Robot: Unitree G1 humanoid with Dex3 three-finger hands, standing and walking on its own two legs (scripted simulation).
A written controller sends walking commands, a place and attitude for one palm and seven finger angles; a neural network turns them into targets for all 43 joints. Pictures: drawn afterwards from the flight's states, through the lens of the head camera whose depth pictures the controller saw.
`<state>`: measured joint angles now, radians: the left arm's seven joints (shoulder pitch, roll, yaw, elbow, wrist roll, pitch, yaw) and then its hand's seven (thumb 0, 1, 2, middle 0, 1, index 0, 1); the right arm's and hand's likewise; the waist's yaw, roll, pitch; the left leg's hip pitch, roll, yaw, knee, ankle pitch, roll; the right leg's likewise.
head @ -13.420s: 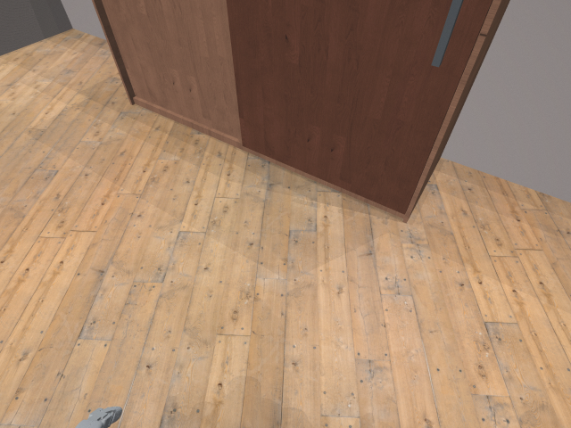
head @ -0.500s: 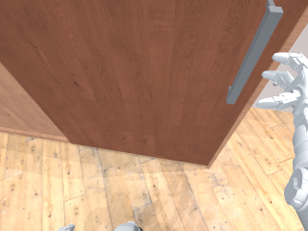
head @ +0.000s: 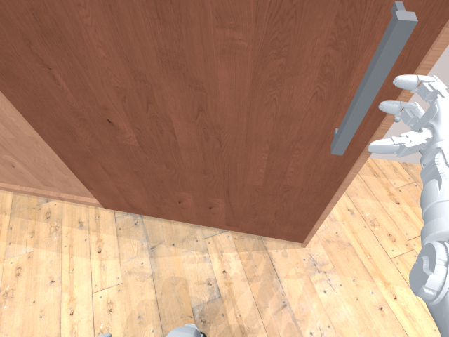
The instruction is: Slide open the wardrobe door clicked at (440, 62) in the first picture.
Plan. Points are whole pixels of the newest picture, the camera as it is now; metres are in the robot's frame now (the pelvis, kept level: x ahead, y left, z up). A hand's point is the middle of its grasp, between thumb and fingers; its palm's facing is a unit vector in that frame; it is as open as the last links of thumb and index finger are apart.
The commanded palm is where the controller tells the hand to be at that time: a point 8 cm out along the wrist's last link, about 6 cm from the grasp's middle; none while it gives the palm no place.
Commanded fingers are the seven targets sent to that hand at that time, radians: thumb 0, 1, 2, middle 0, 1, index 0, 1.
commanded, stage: feel for the door with the fingertips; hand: right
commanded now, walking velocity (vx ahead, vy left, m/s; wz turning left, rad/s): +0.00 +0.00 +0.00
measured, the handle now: (361, 92) +0.53 -0.16 +0.14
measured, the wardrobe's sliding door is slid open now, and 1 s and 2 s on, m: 0.00 0.00 0.00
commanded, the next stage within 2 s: slide the fingers in behind the handle in 0.04 s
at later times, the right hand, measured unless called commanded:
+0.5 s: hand (378, 117) +0.48 -0.19 +0.13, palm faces +0.02 +1.00 +0.01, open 13.9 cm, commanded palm +0.44 -0.24 +0.14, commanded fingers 0.00 0.50 -0.30 0.30 1.20 0.30 1.20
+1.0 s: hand (374, 124) +0.46 -0.18 +0.14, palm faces +0.03 +1.00 +0.00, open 14.0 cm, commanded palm +0.43 -0.22 +0.14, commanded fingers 0.00 0.50 -0.30 0.30 1.20 0.30 1.20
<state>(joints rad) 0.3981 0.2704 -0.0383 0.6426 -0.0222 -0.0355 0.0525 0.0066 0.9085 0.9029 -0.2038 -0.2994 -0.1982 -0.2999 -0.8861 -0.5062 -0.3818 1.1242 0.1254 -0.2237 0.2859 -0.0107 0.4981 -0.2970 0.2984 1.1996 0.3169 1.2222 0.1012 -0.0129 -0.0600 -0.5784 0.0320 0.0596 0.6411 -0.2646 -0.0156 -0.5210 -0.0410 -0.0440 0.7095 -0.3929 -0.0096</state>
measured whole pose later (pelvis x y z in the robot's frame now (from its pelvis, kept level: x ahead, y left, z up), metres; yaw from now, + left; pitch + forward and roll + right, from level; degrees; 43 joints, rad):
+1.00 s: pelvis -0.01 +0.01 +0.00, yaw +0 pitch +9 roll +1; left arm 0.36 0.28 -0.03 0.63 -0.02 -0.05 0.04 0.01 0.91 0.90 -0.20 -0.30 -0.20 -0.30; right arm -0.84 -0.40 -0.32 1.05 0.12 -0.22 0.21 -0.01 0.50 -0.30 0.30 1.20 0.30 1.20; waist 0.08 -0.01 -0.06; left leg -0.55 0.03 0.06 0.65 -0.26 0.00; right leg -0.48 -0.04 -0.04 0.69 -0.37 0.00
